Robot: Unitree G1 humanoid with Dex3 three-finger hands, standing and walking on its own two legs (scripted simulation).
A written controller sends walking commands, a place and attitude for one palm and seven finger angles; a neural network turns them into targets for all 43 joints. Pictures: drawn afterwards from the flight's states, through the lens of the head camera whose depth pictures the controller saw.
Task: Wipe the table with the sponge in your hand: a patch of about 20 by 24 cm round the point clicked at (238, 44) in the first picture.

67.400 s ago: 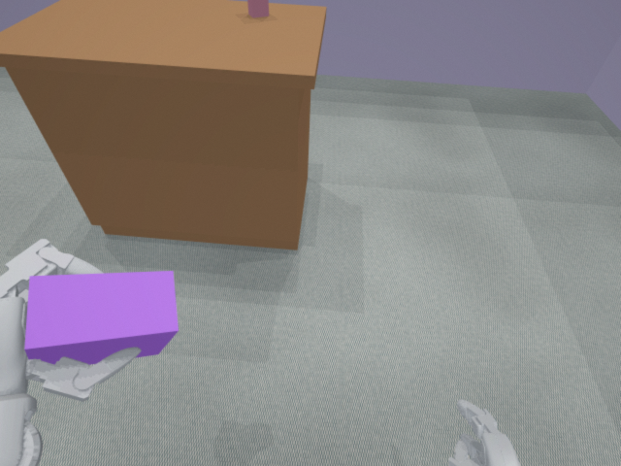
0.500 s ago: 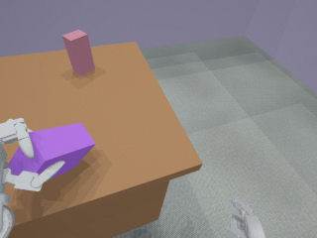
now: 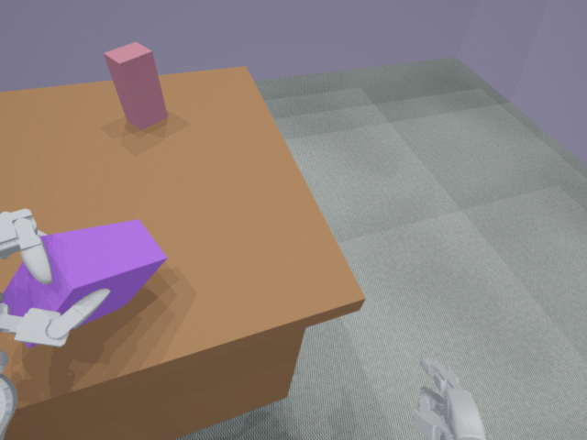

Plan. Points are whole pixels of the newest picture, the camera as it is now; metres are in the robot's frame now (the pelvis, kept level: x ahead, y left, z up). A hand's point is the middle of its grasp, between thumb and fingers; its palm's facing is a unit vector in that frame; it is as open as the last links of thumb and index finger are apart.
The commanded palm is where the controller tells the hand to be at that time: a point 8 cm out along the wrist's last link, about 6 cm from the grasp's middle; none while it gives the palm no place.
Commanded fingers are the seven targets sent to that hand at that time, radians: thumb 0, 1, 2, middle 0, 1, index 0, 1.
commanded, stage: shuffle to correct the standing spot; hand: left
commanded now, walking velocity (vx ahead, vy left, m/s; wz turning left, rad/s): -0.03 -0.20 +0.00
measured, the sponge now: (103, 273) +0.26 +0.25 +0.11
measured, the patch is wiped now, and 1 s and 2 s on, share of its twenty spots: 0.85 0.85 0.85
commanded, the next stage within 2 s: come to a stop and stand still in 0.24 s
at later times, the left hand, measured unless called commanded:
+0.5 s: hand (120, 280) +0.22 +0.19 +0.17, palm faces +0.45 -0.81 -0.38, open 6.9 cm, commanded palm +0.16 +0.22 +0.18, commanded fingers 0.00 0.10 1.30 -1.20 -1.60 -1.20 -1.60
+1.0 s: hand (64, 266) +0.23 +0.25 +0.17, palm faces +0.35 -0.86 -0.36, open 7.0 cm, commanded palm +0.17 +0.29 +0.18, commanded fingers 0.00 0.10 1.30 -1.20 -1.60 -1.20 -1.60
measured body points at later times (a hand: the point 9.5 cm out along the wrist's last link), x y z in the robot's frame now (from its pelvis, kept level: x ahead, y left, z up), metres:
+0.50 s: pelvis +0.00 -0.06 +0.00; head +0.03 -0.05 +0.45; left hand +0.19 +0.23 +0.19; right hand +0.17 -0.31 -0.09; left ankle -0.01 +0.08 -0.74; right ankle +0.03 -0.13 -0.74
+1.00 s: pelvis +0.00 +0.01 +0.00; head +0.02 +0.03 +0.45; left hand +0.20 +0.29 +0.19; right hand +0.17 -0.21 -0.08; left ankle -0.01 +0.08 -0.74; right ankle +0.03 -0.12 -0.74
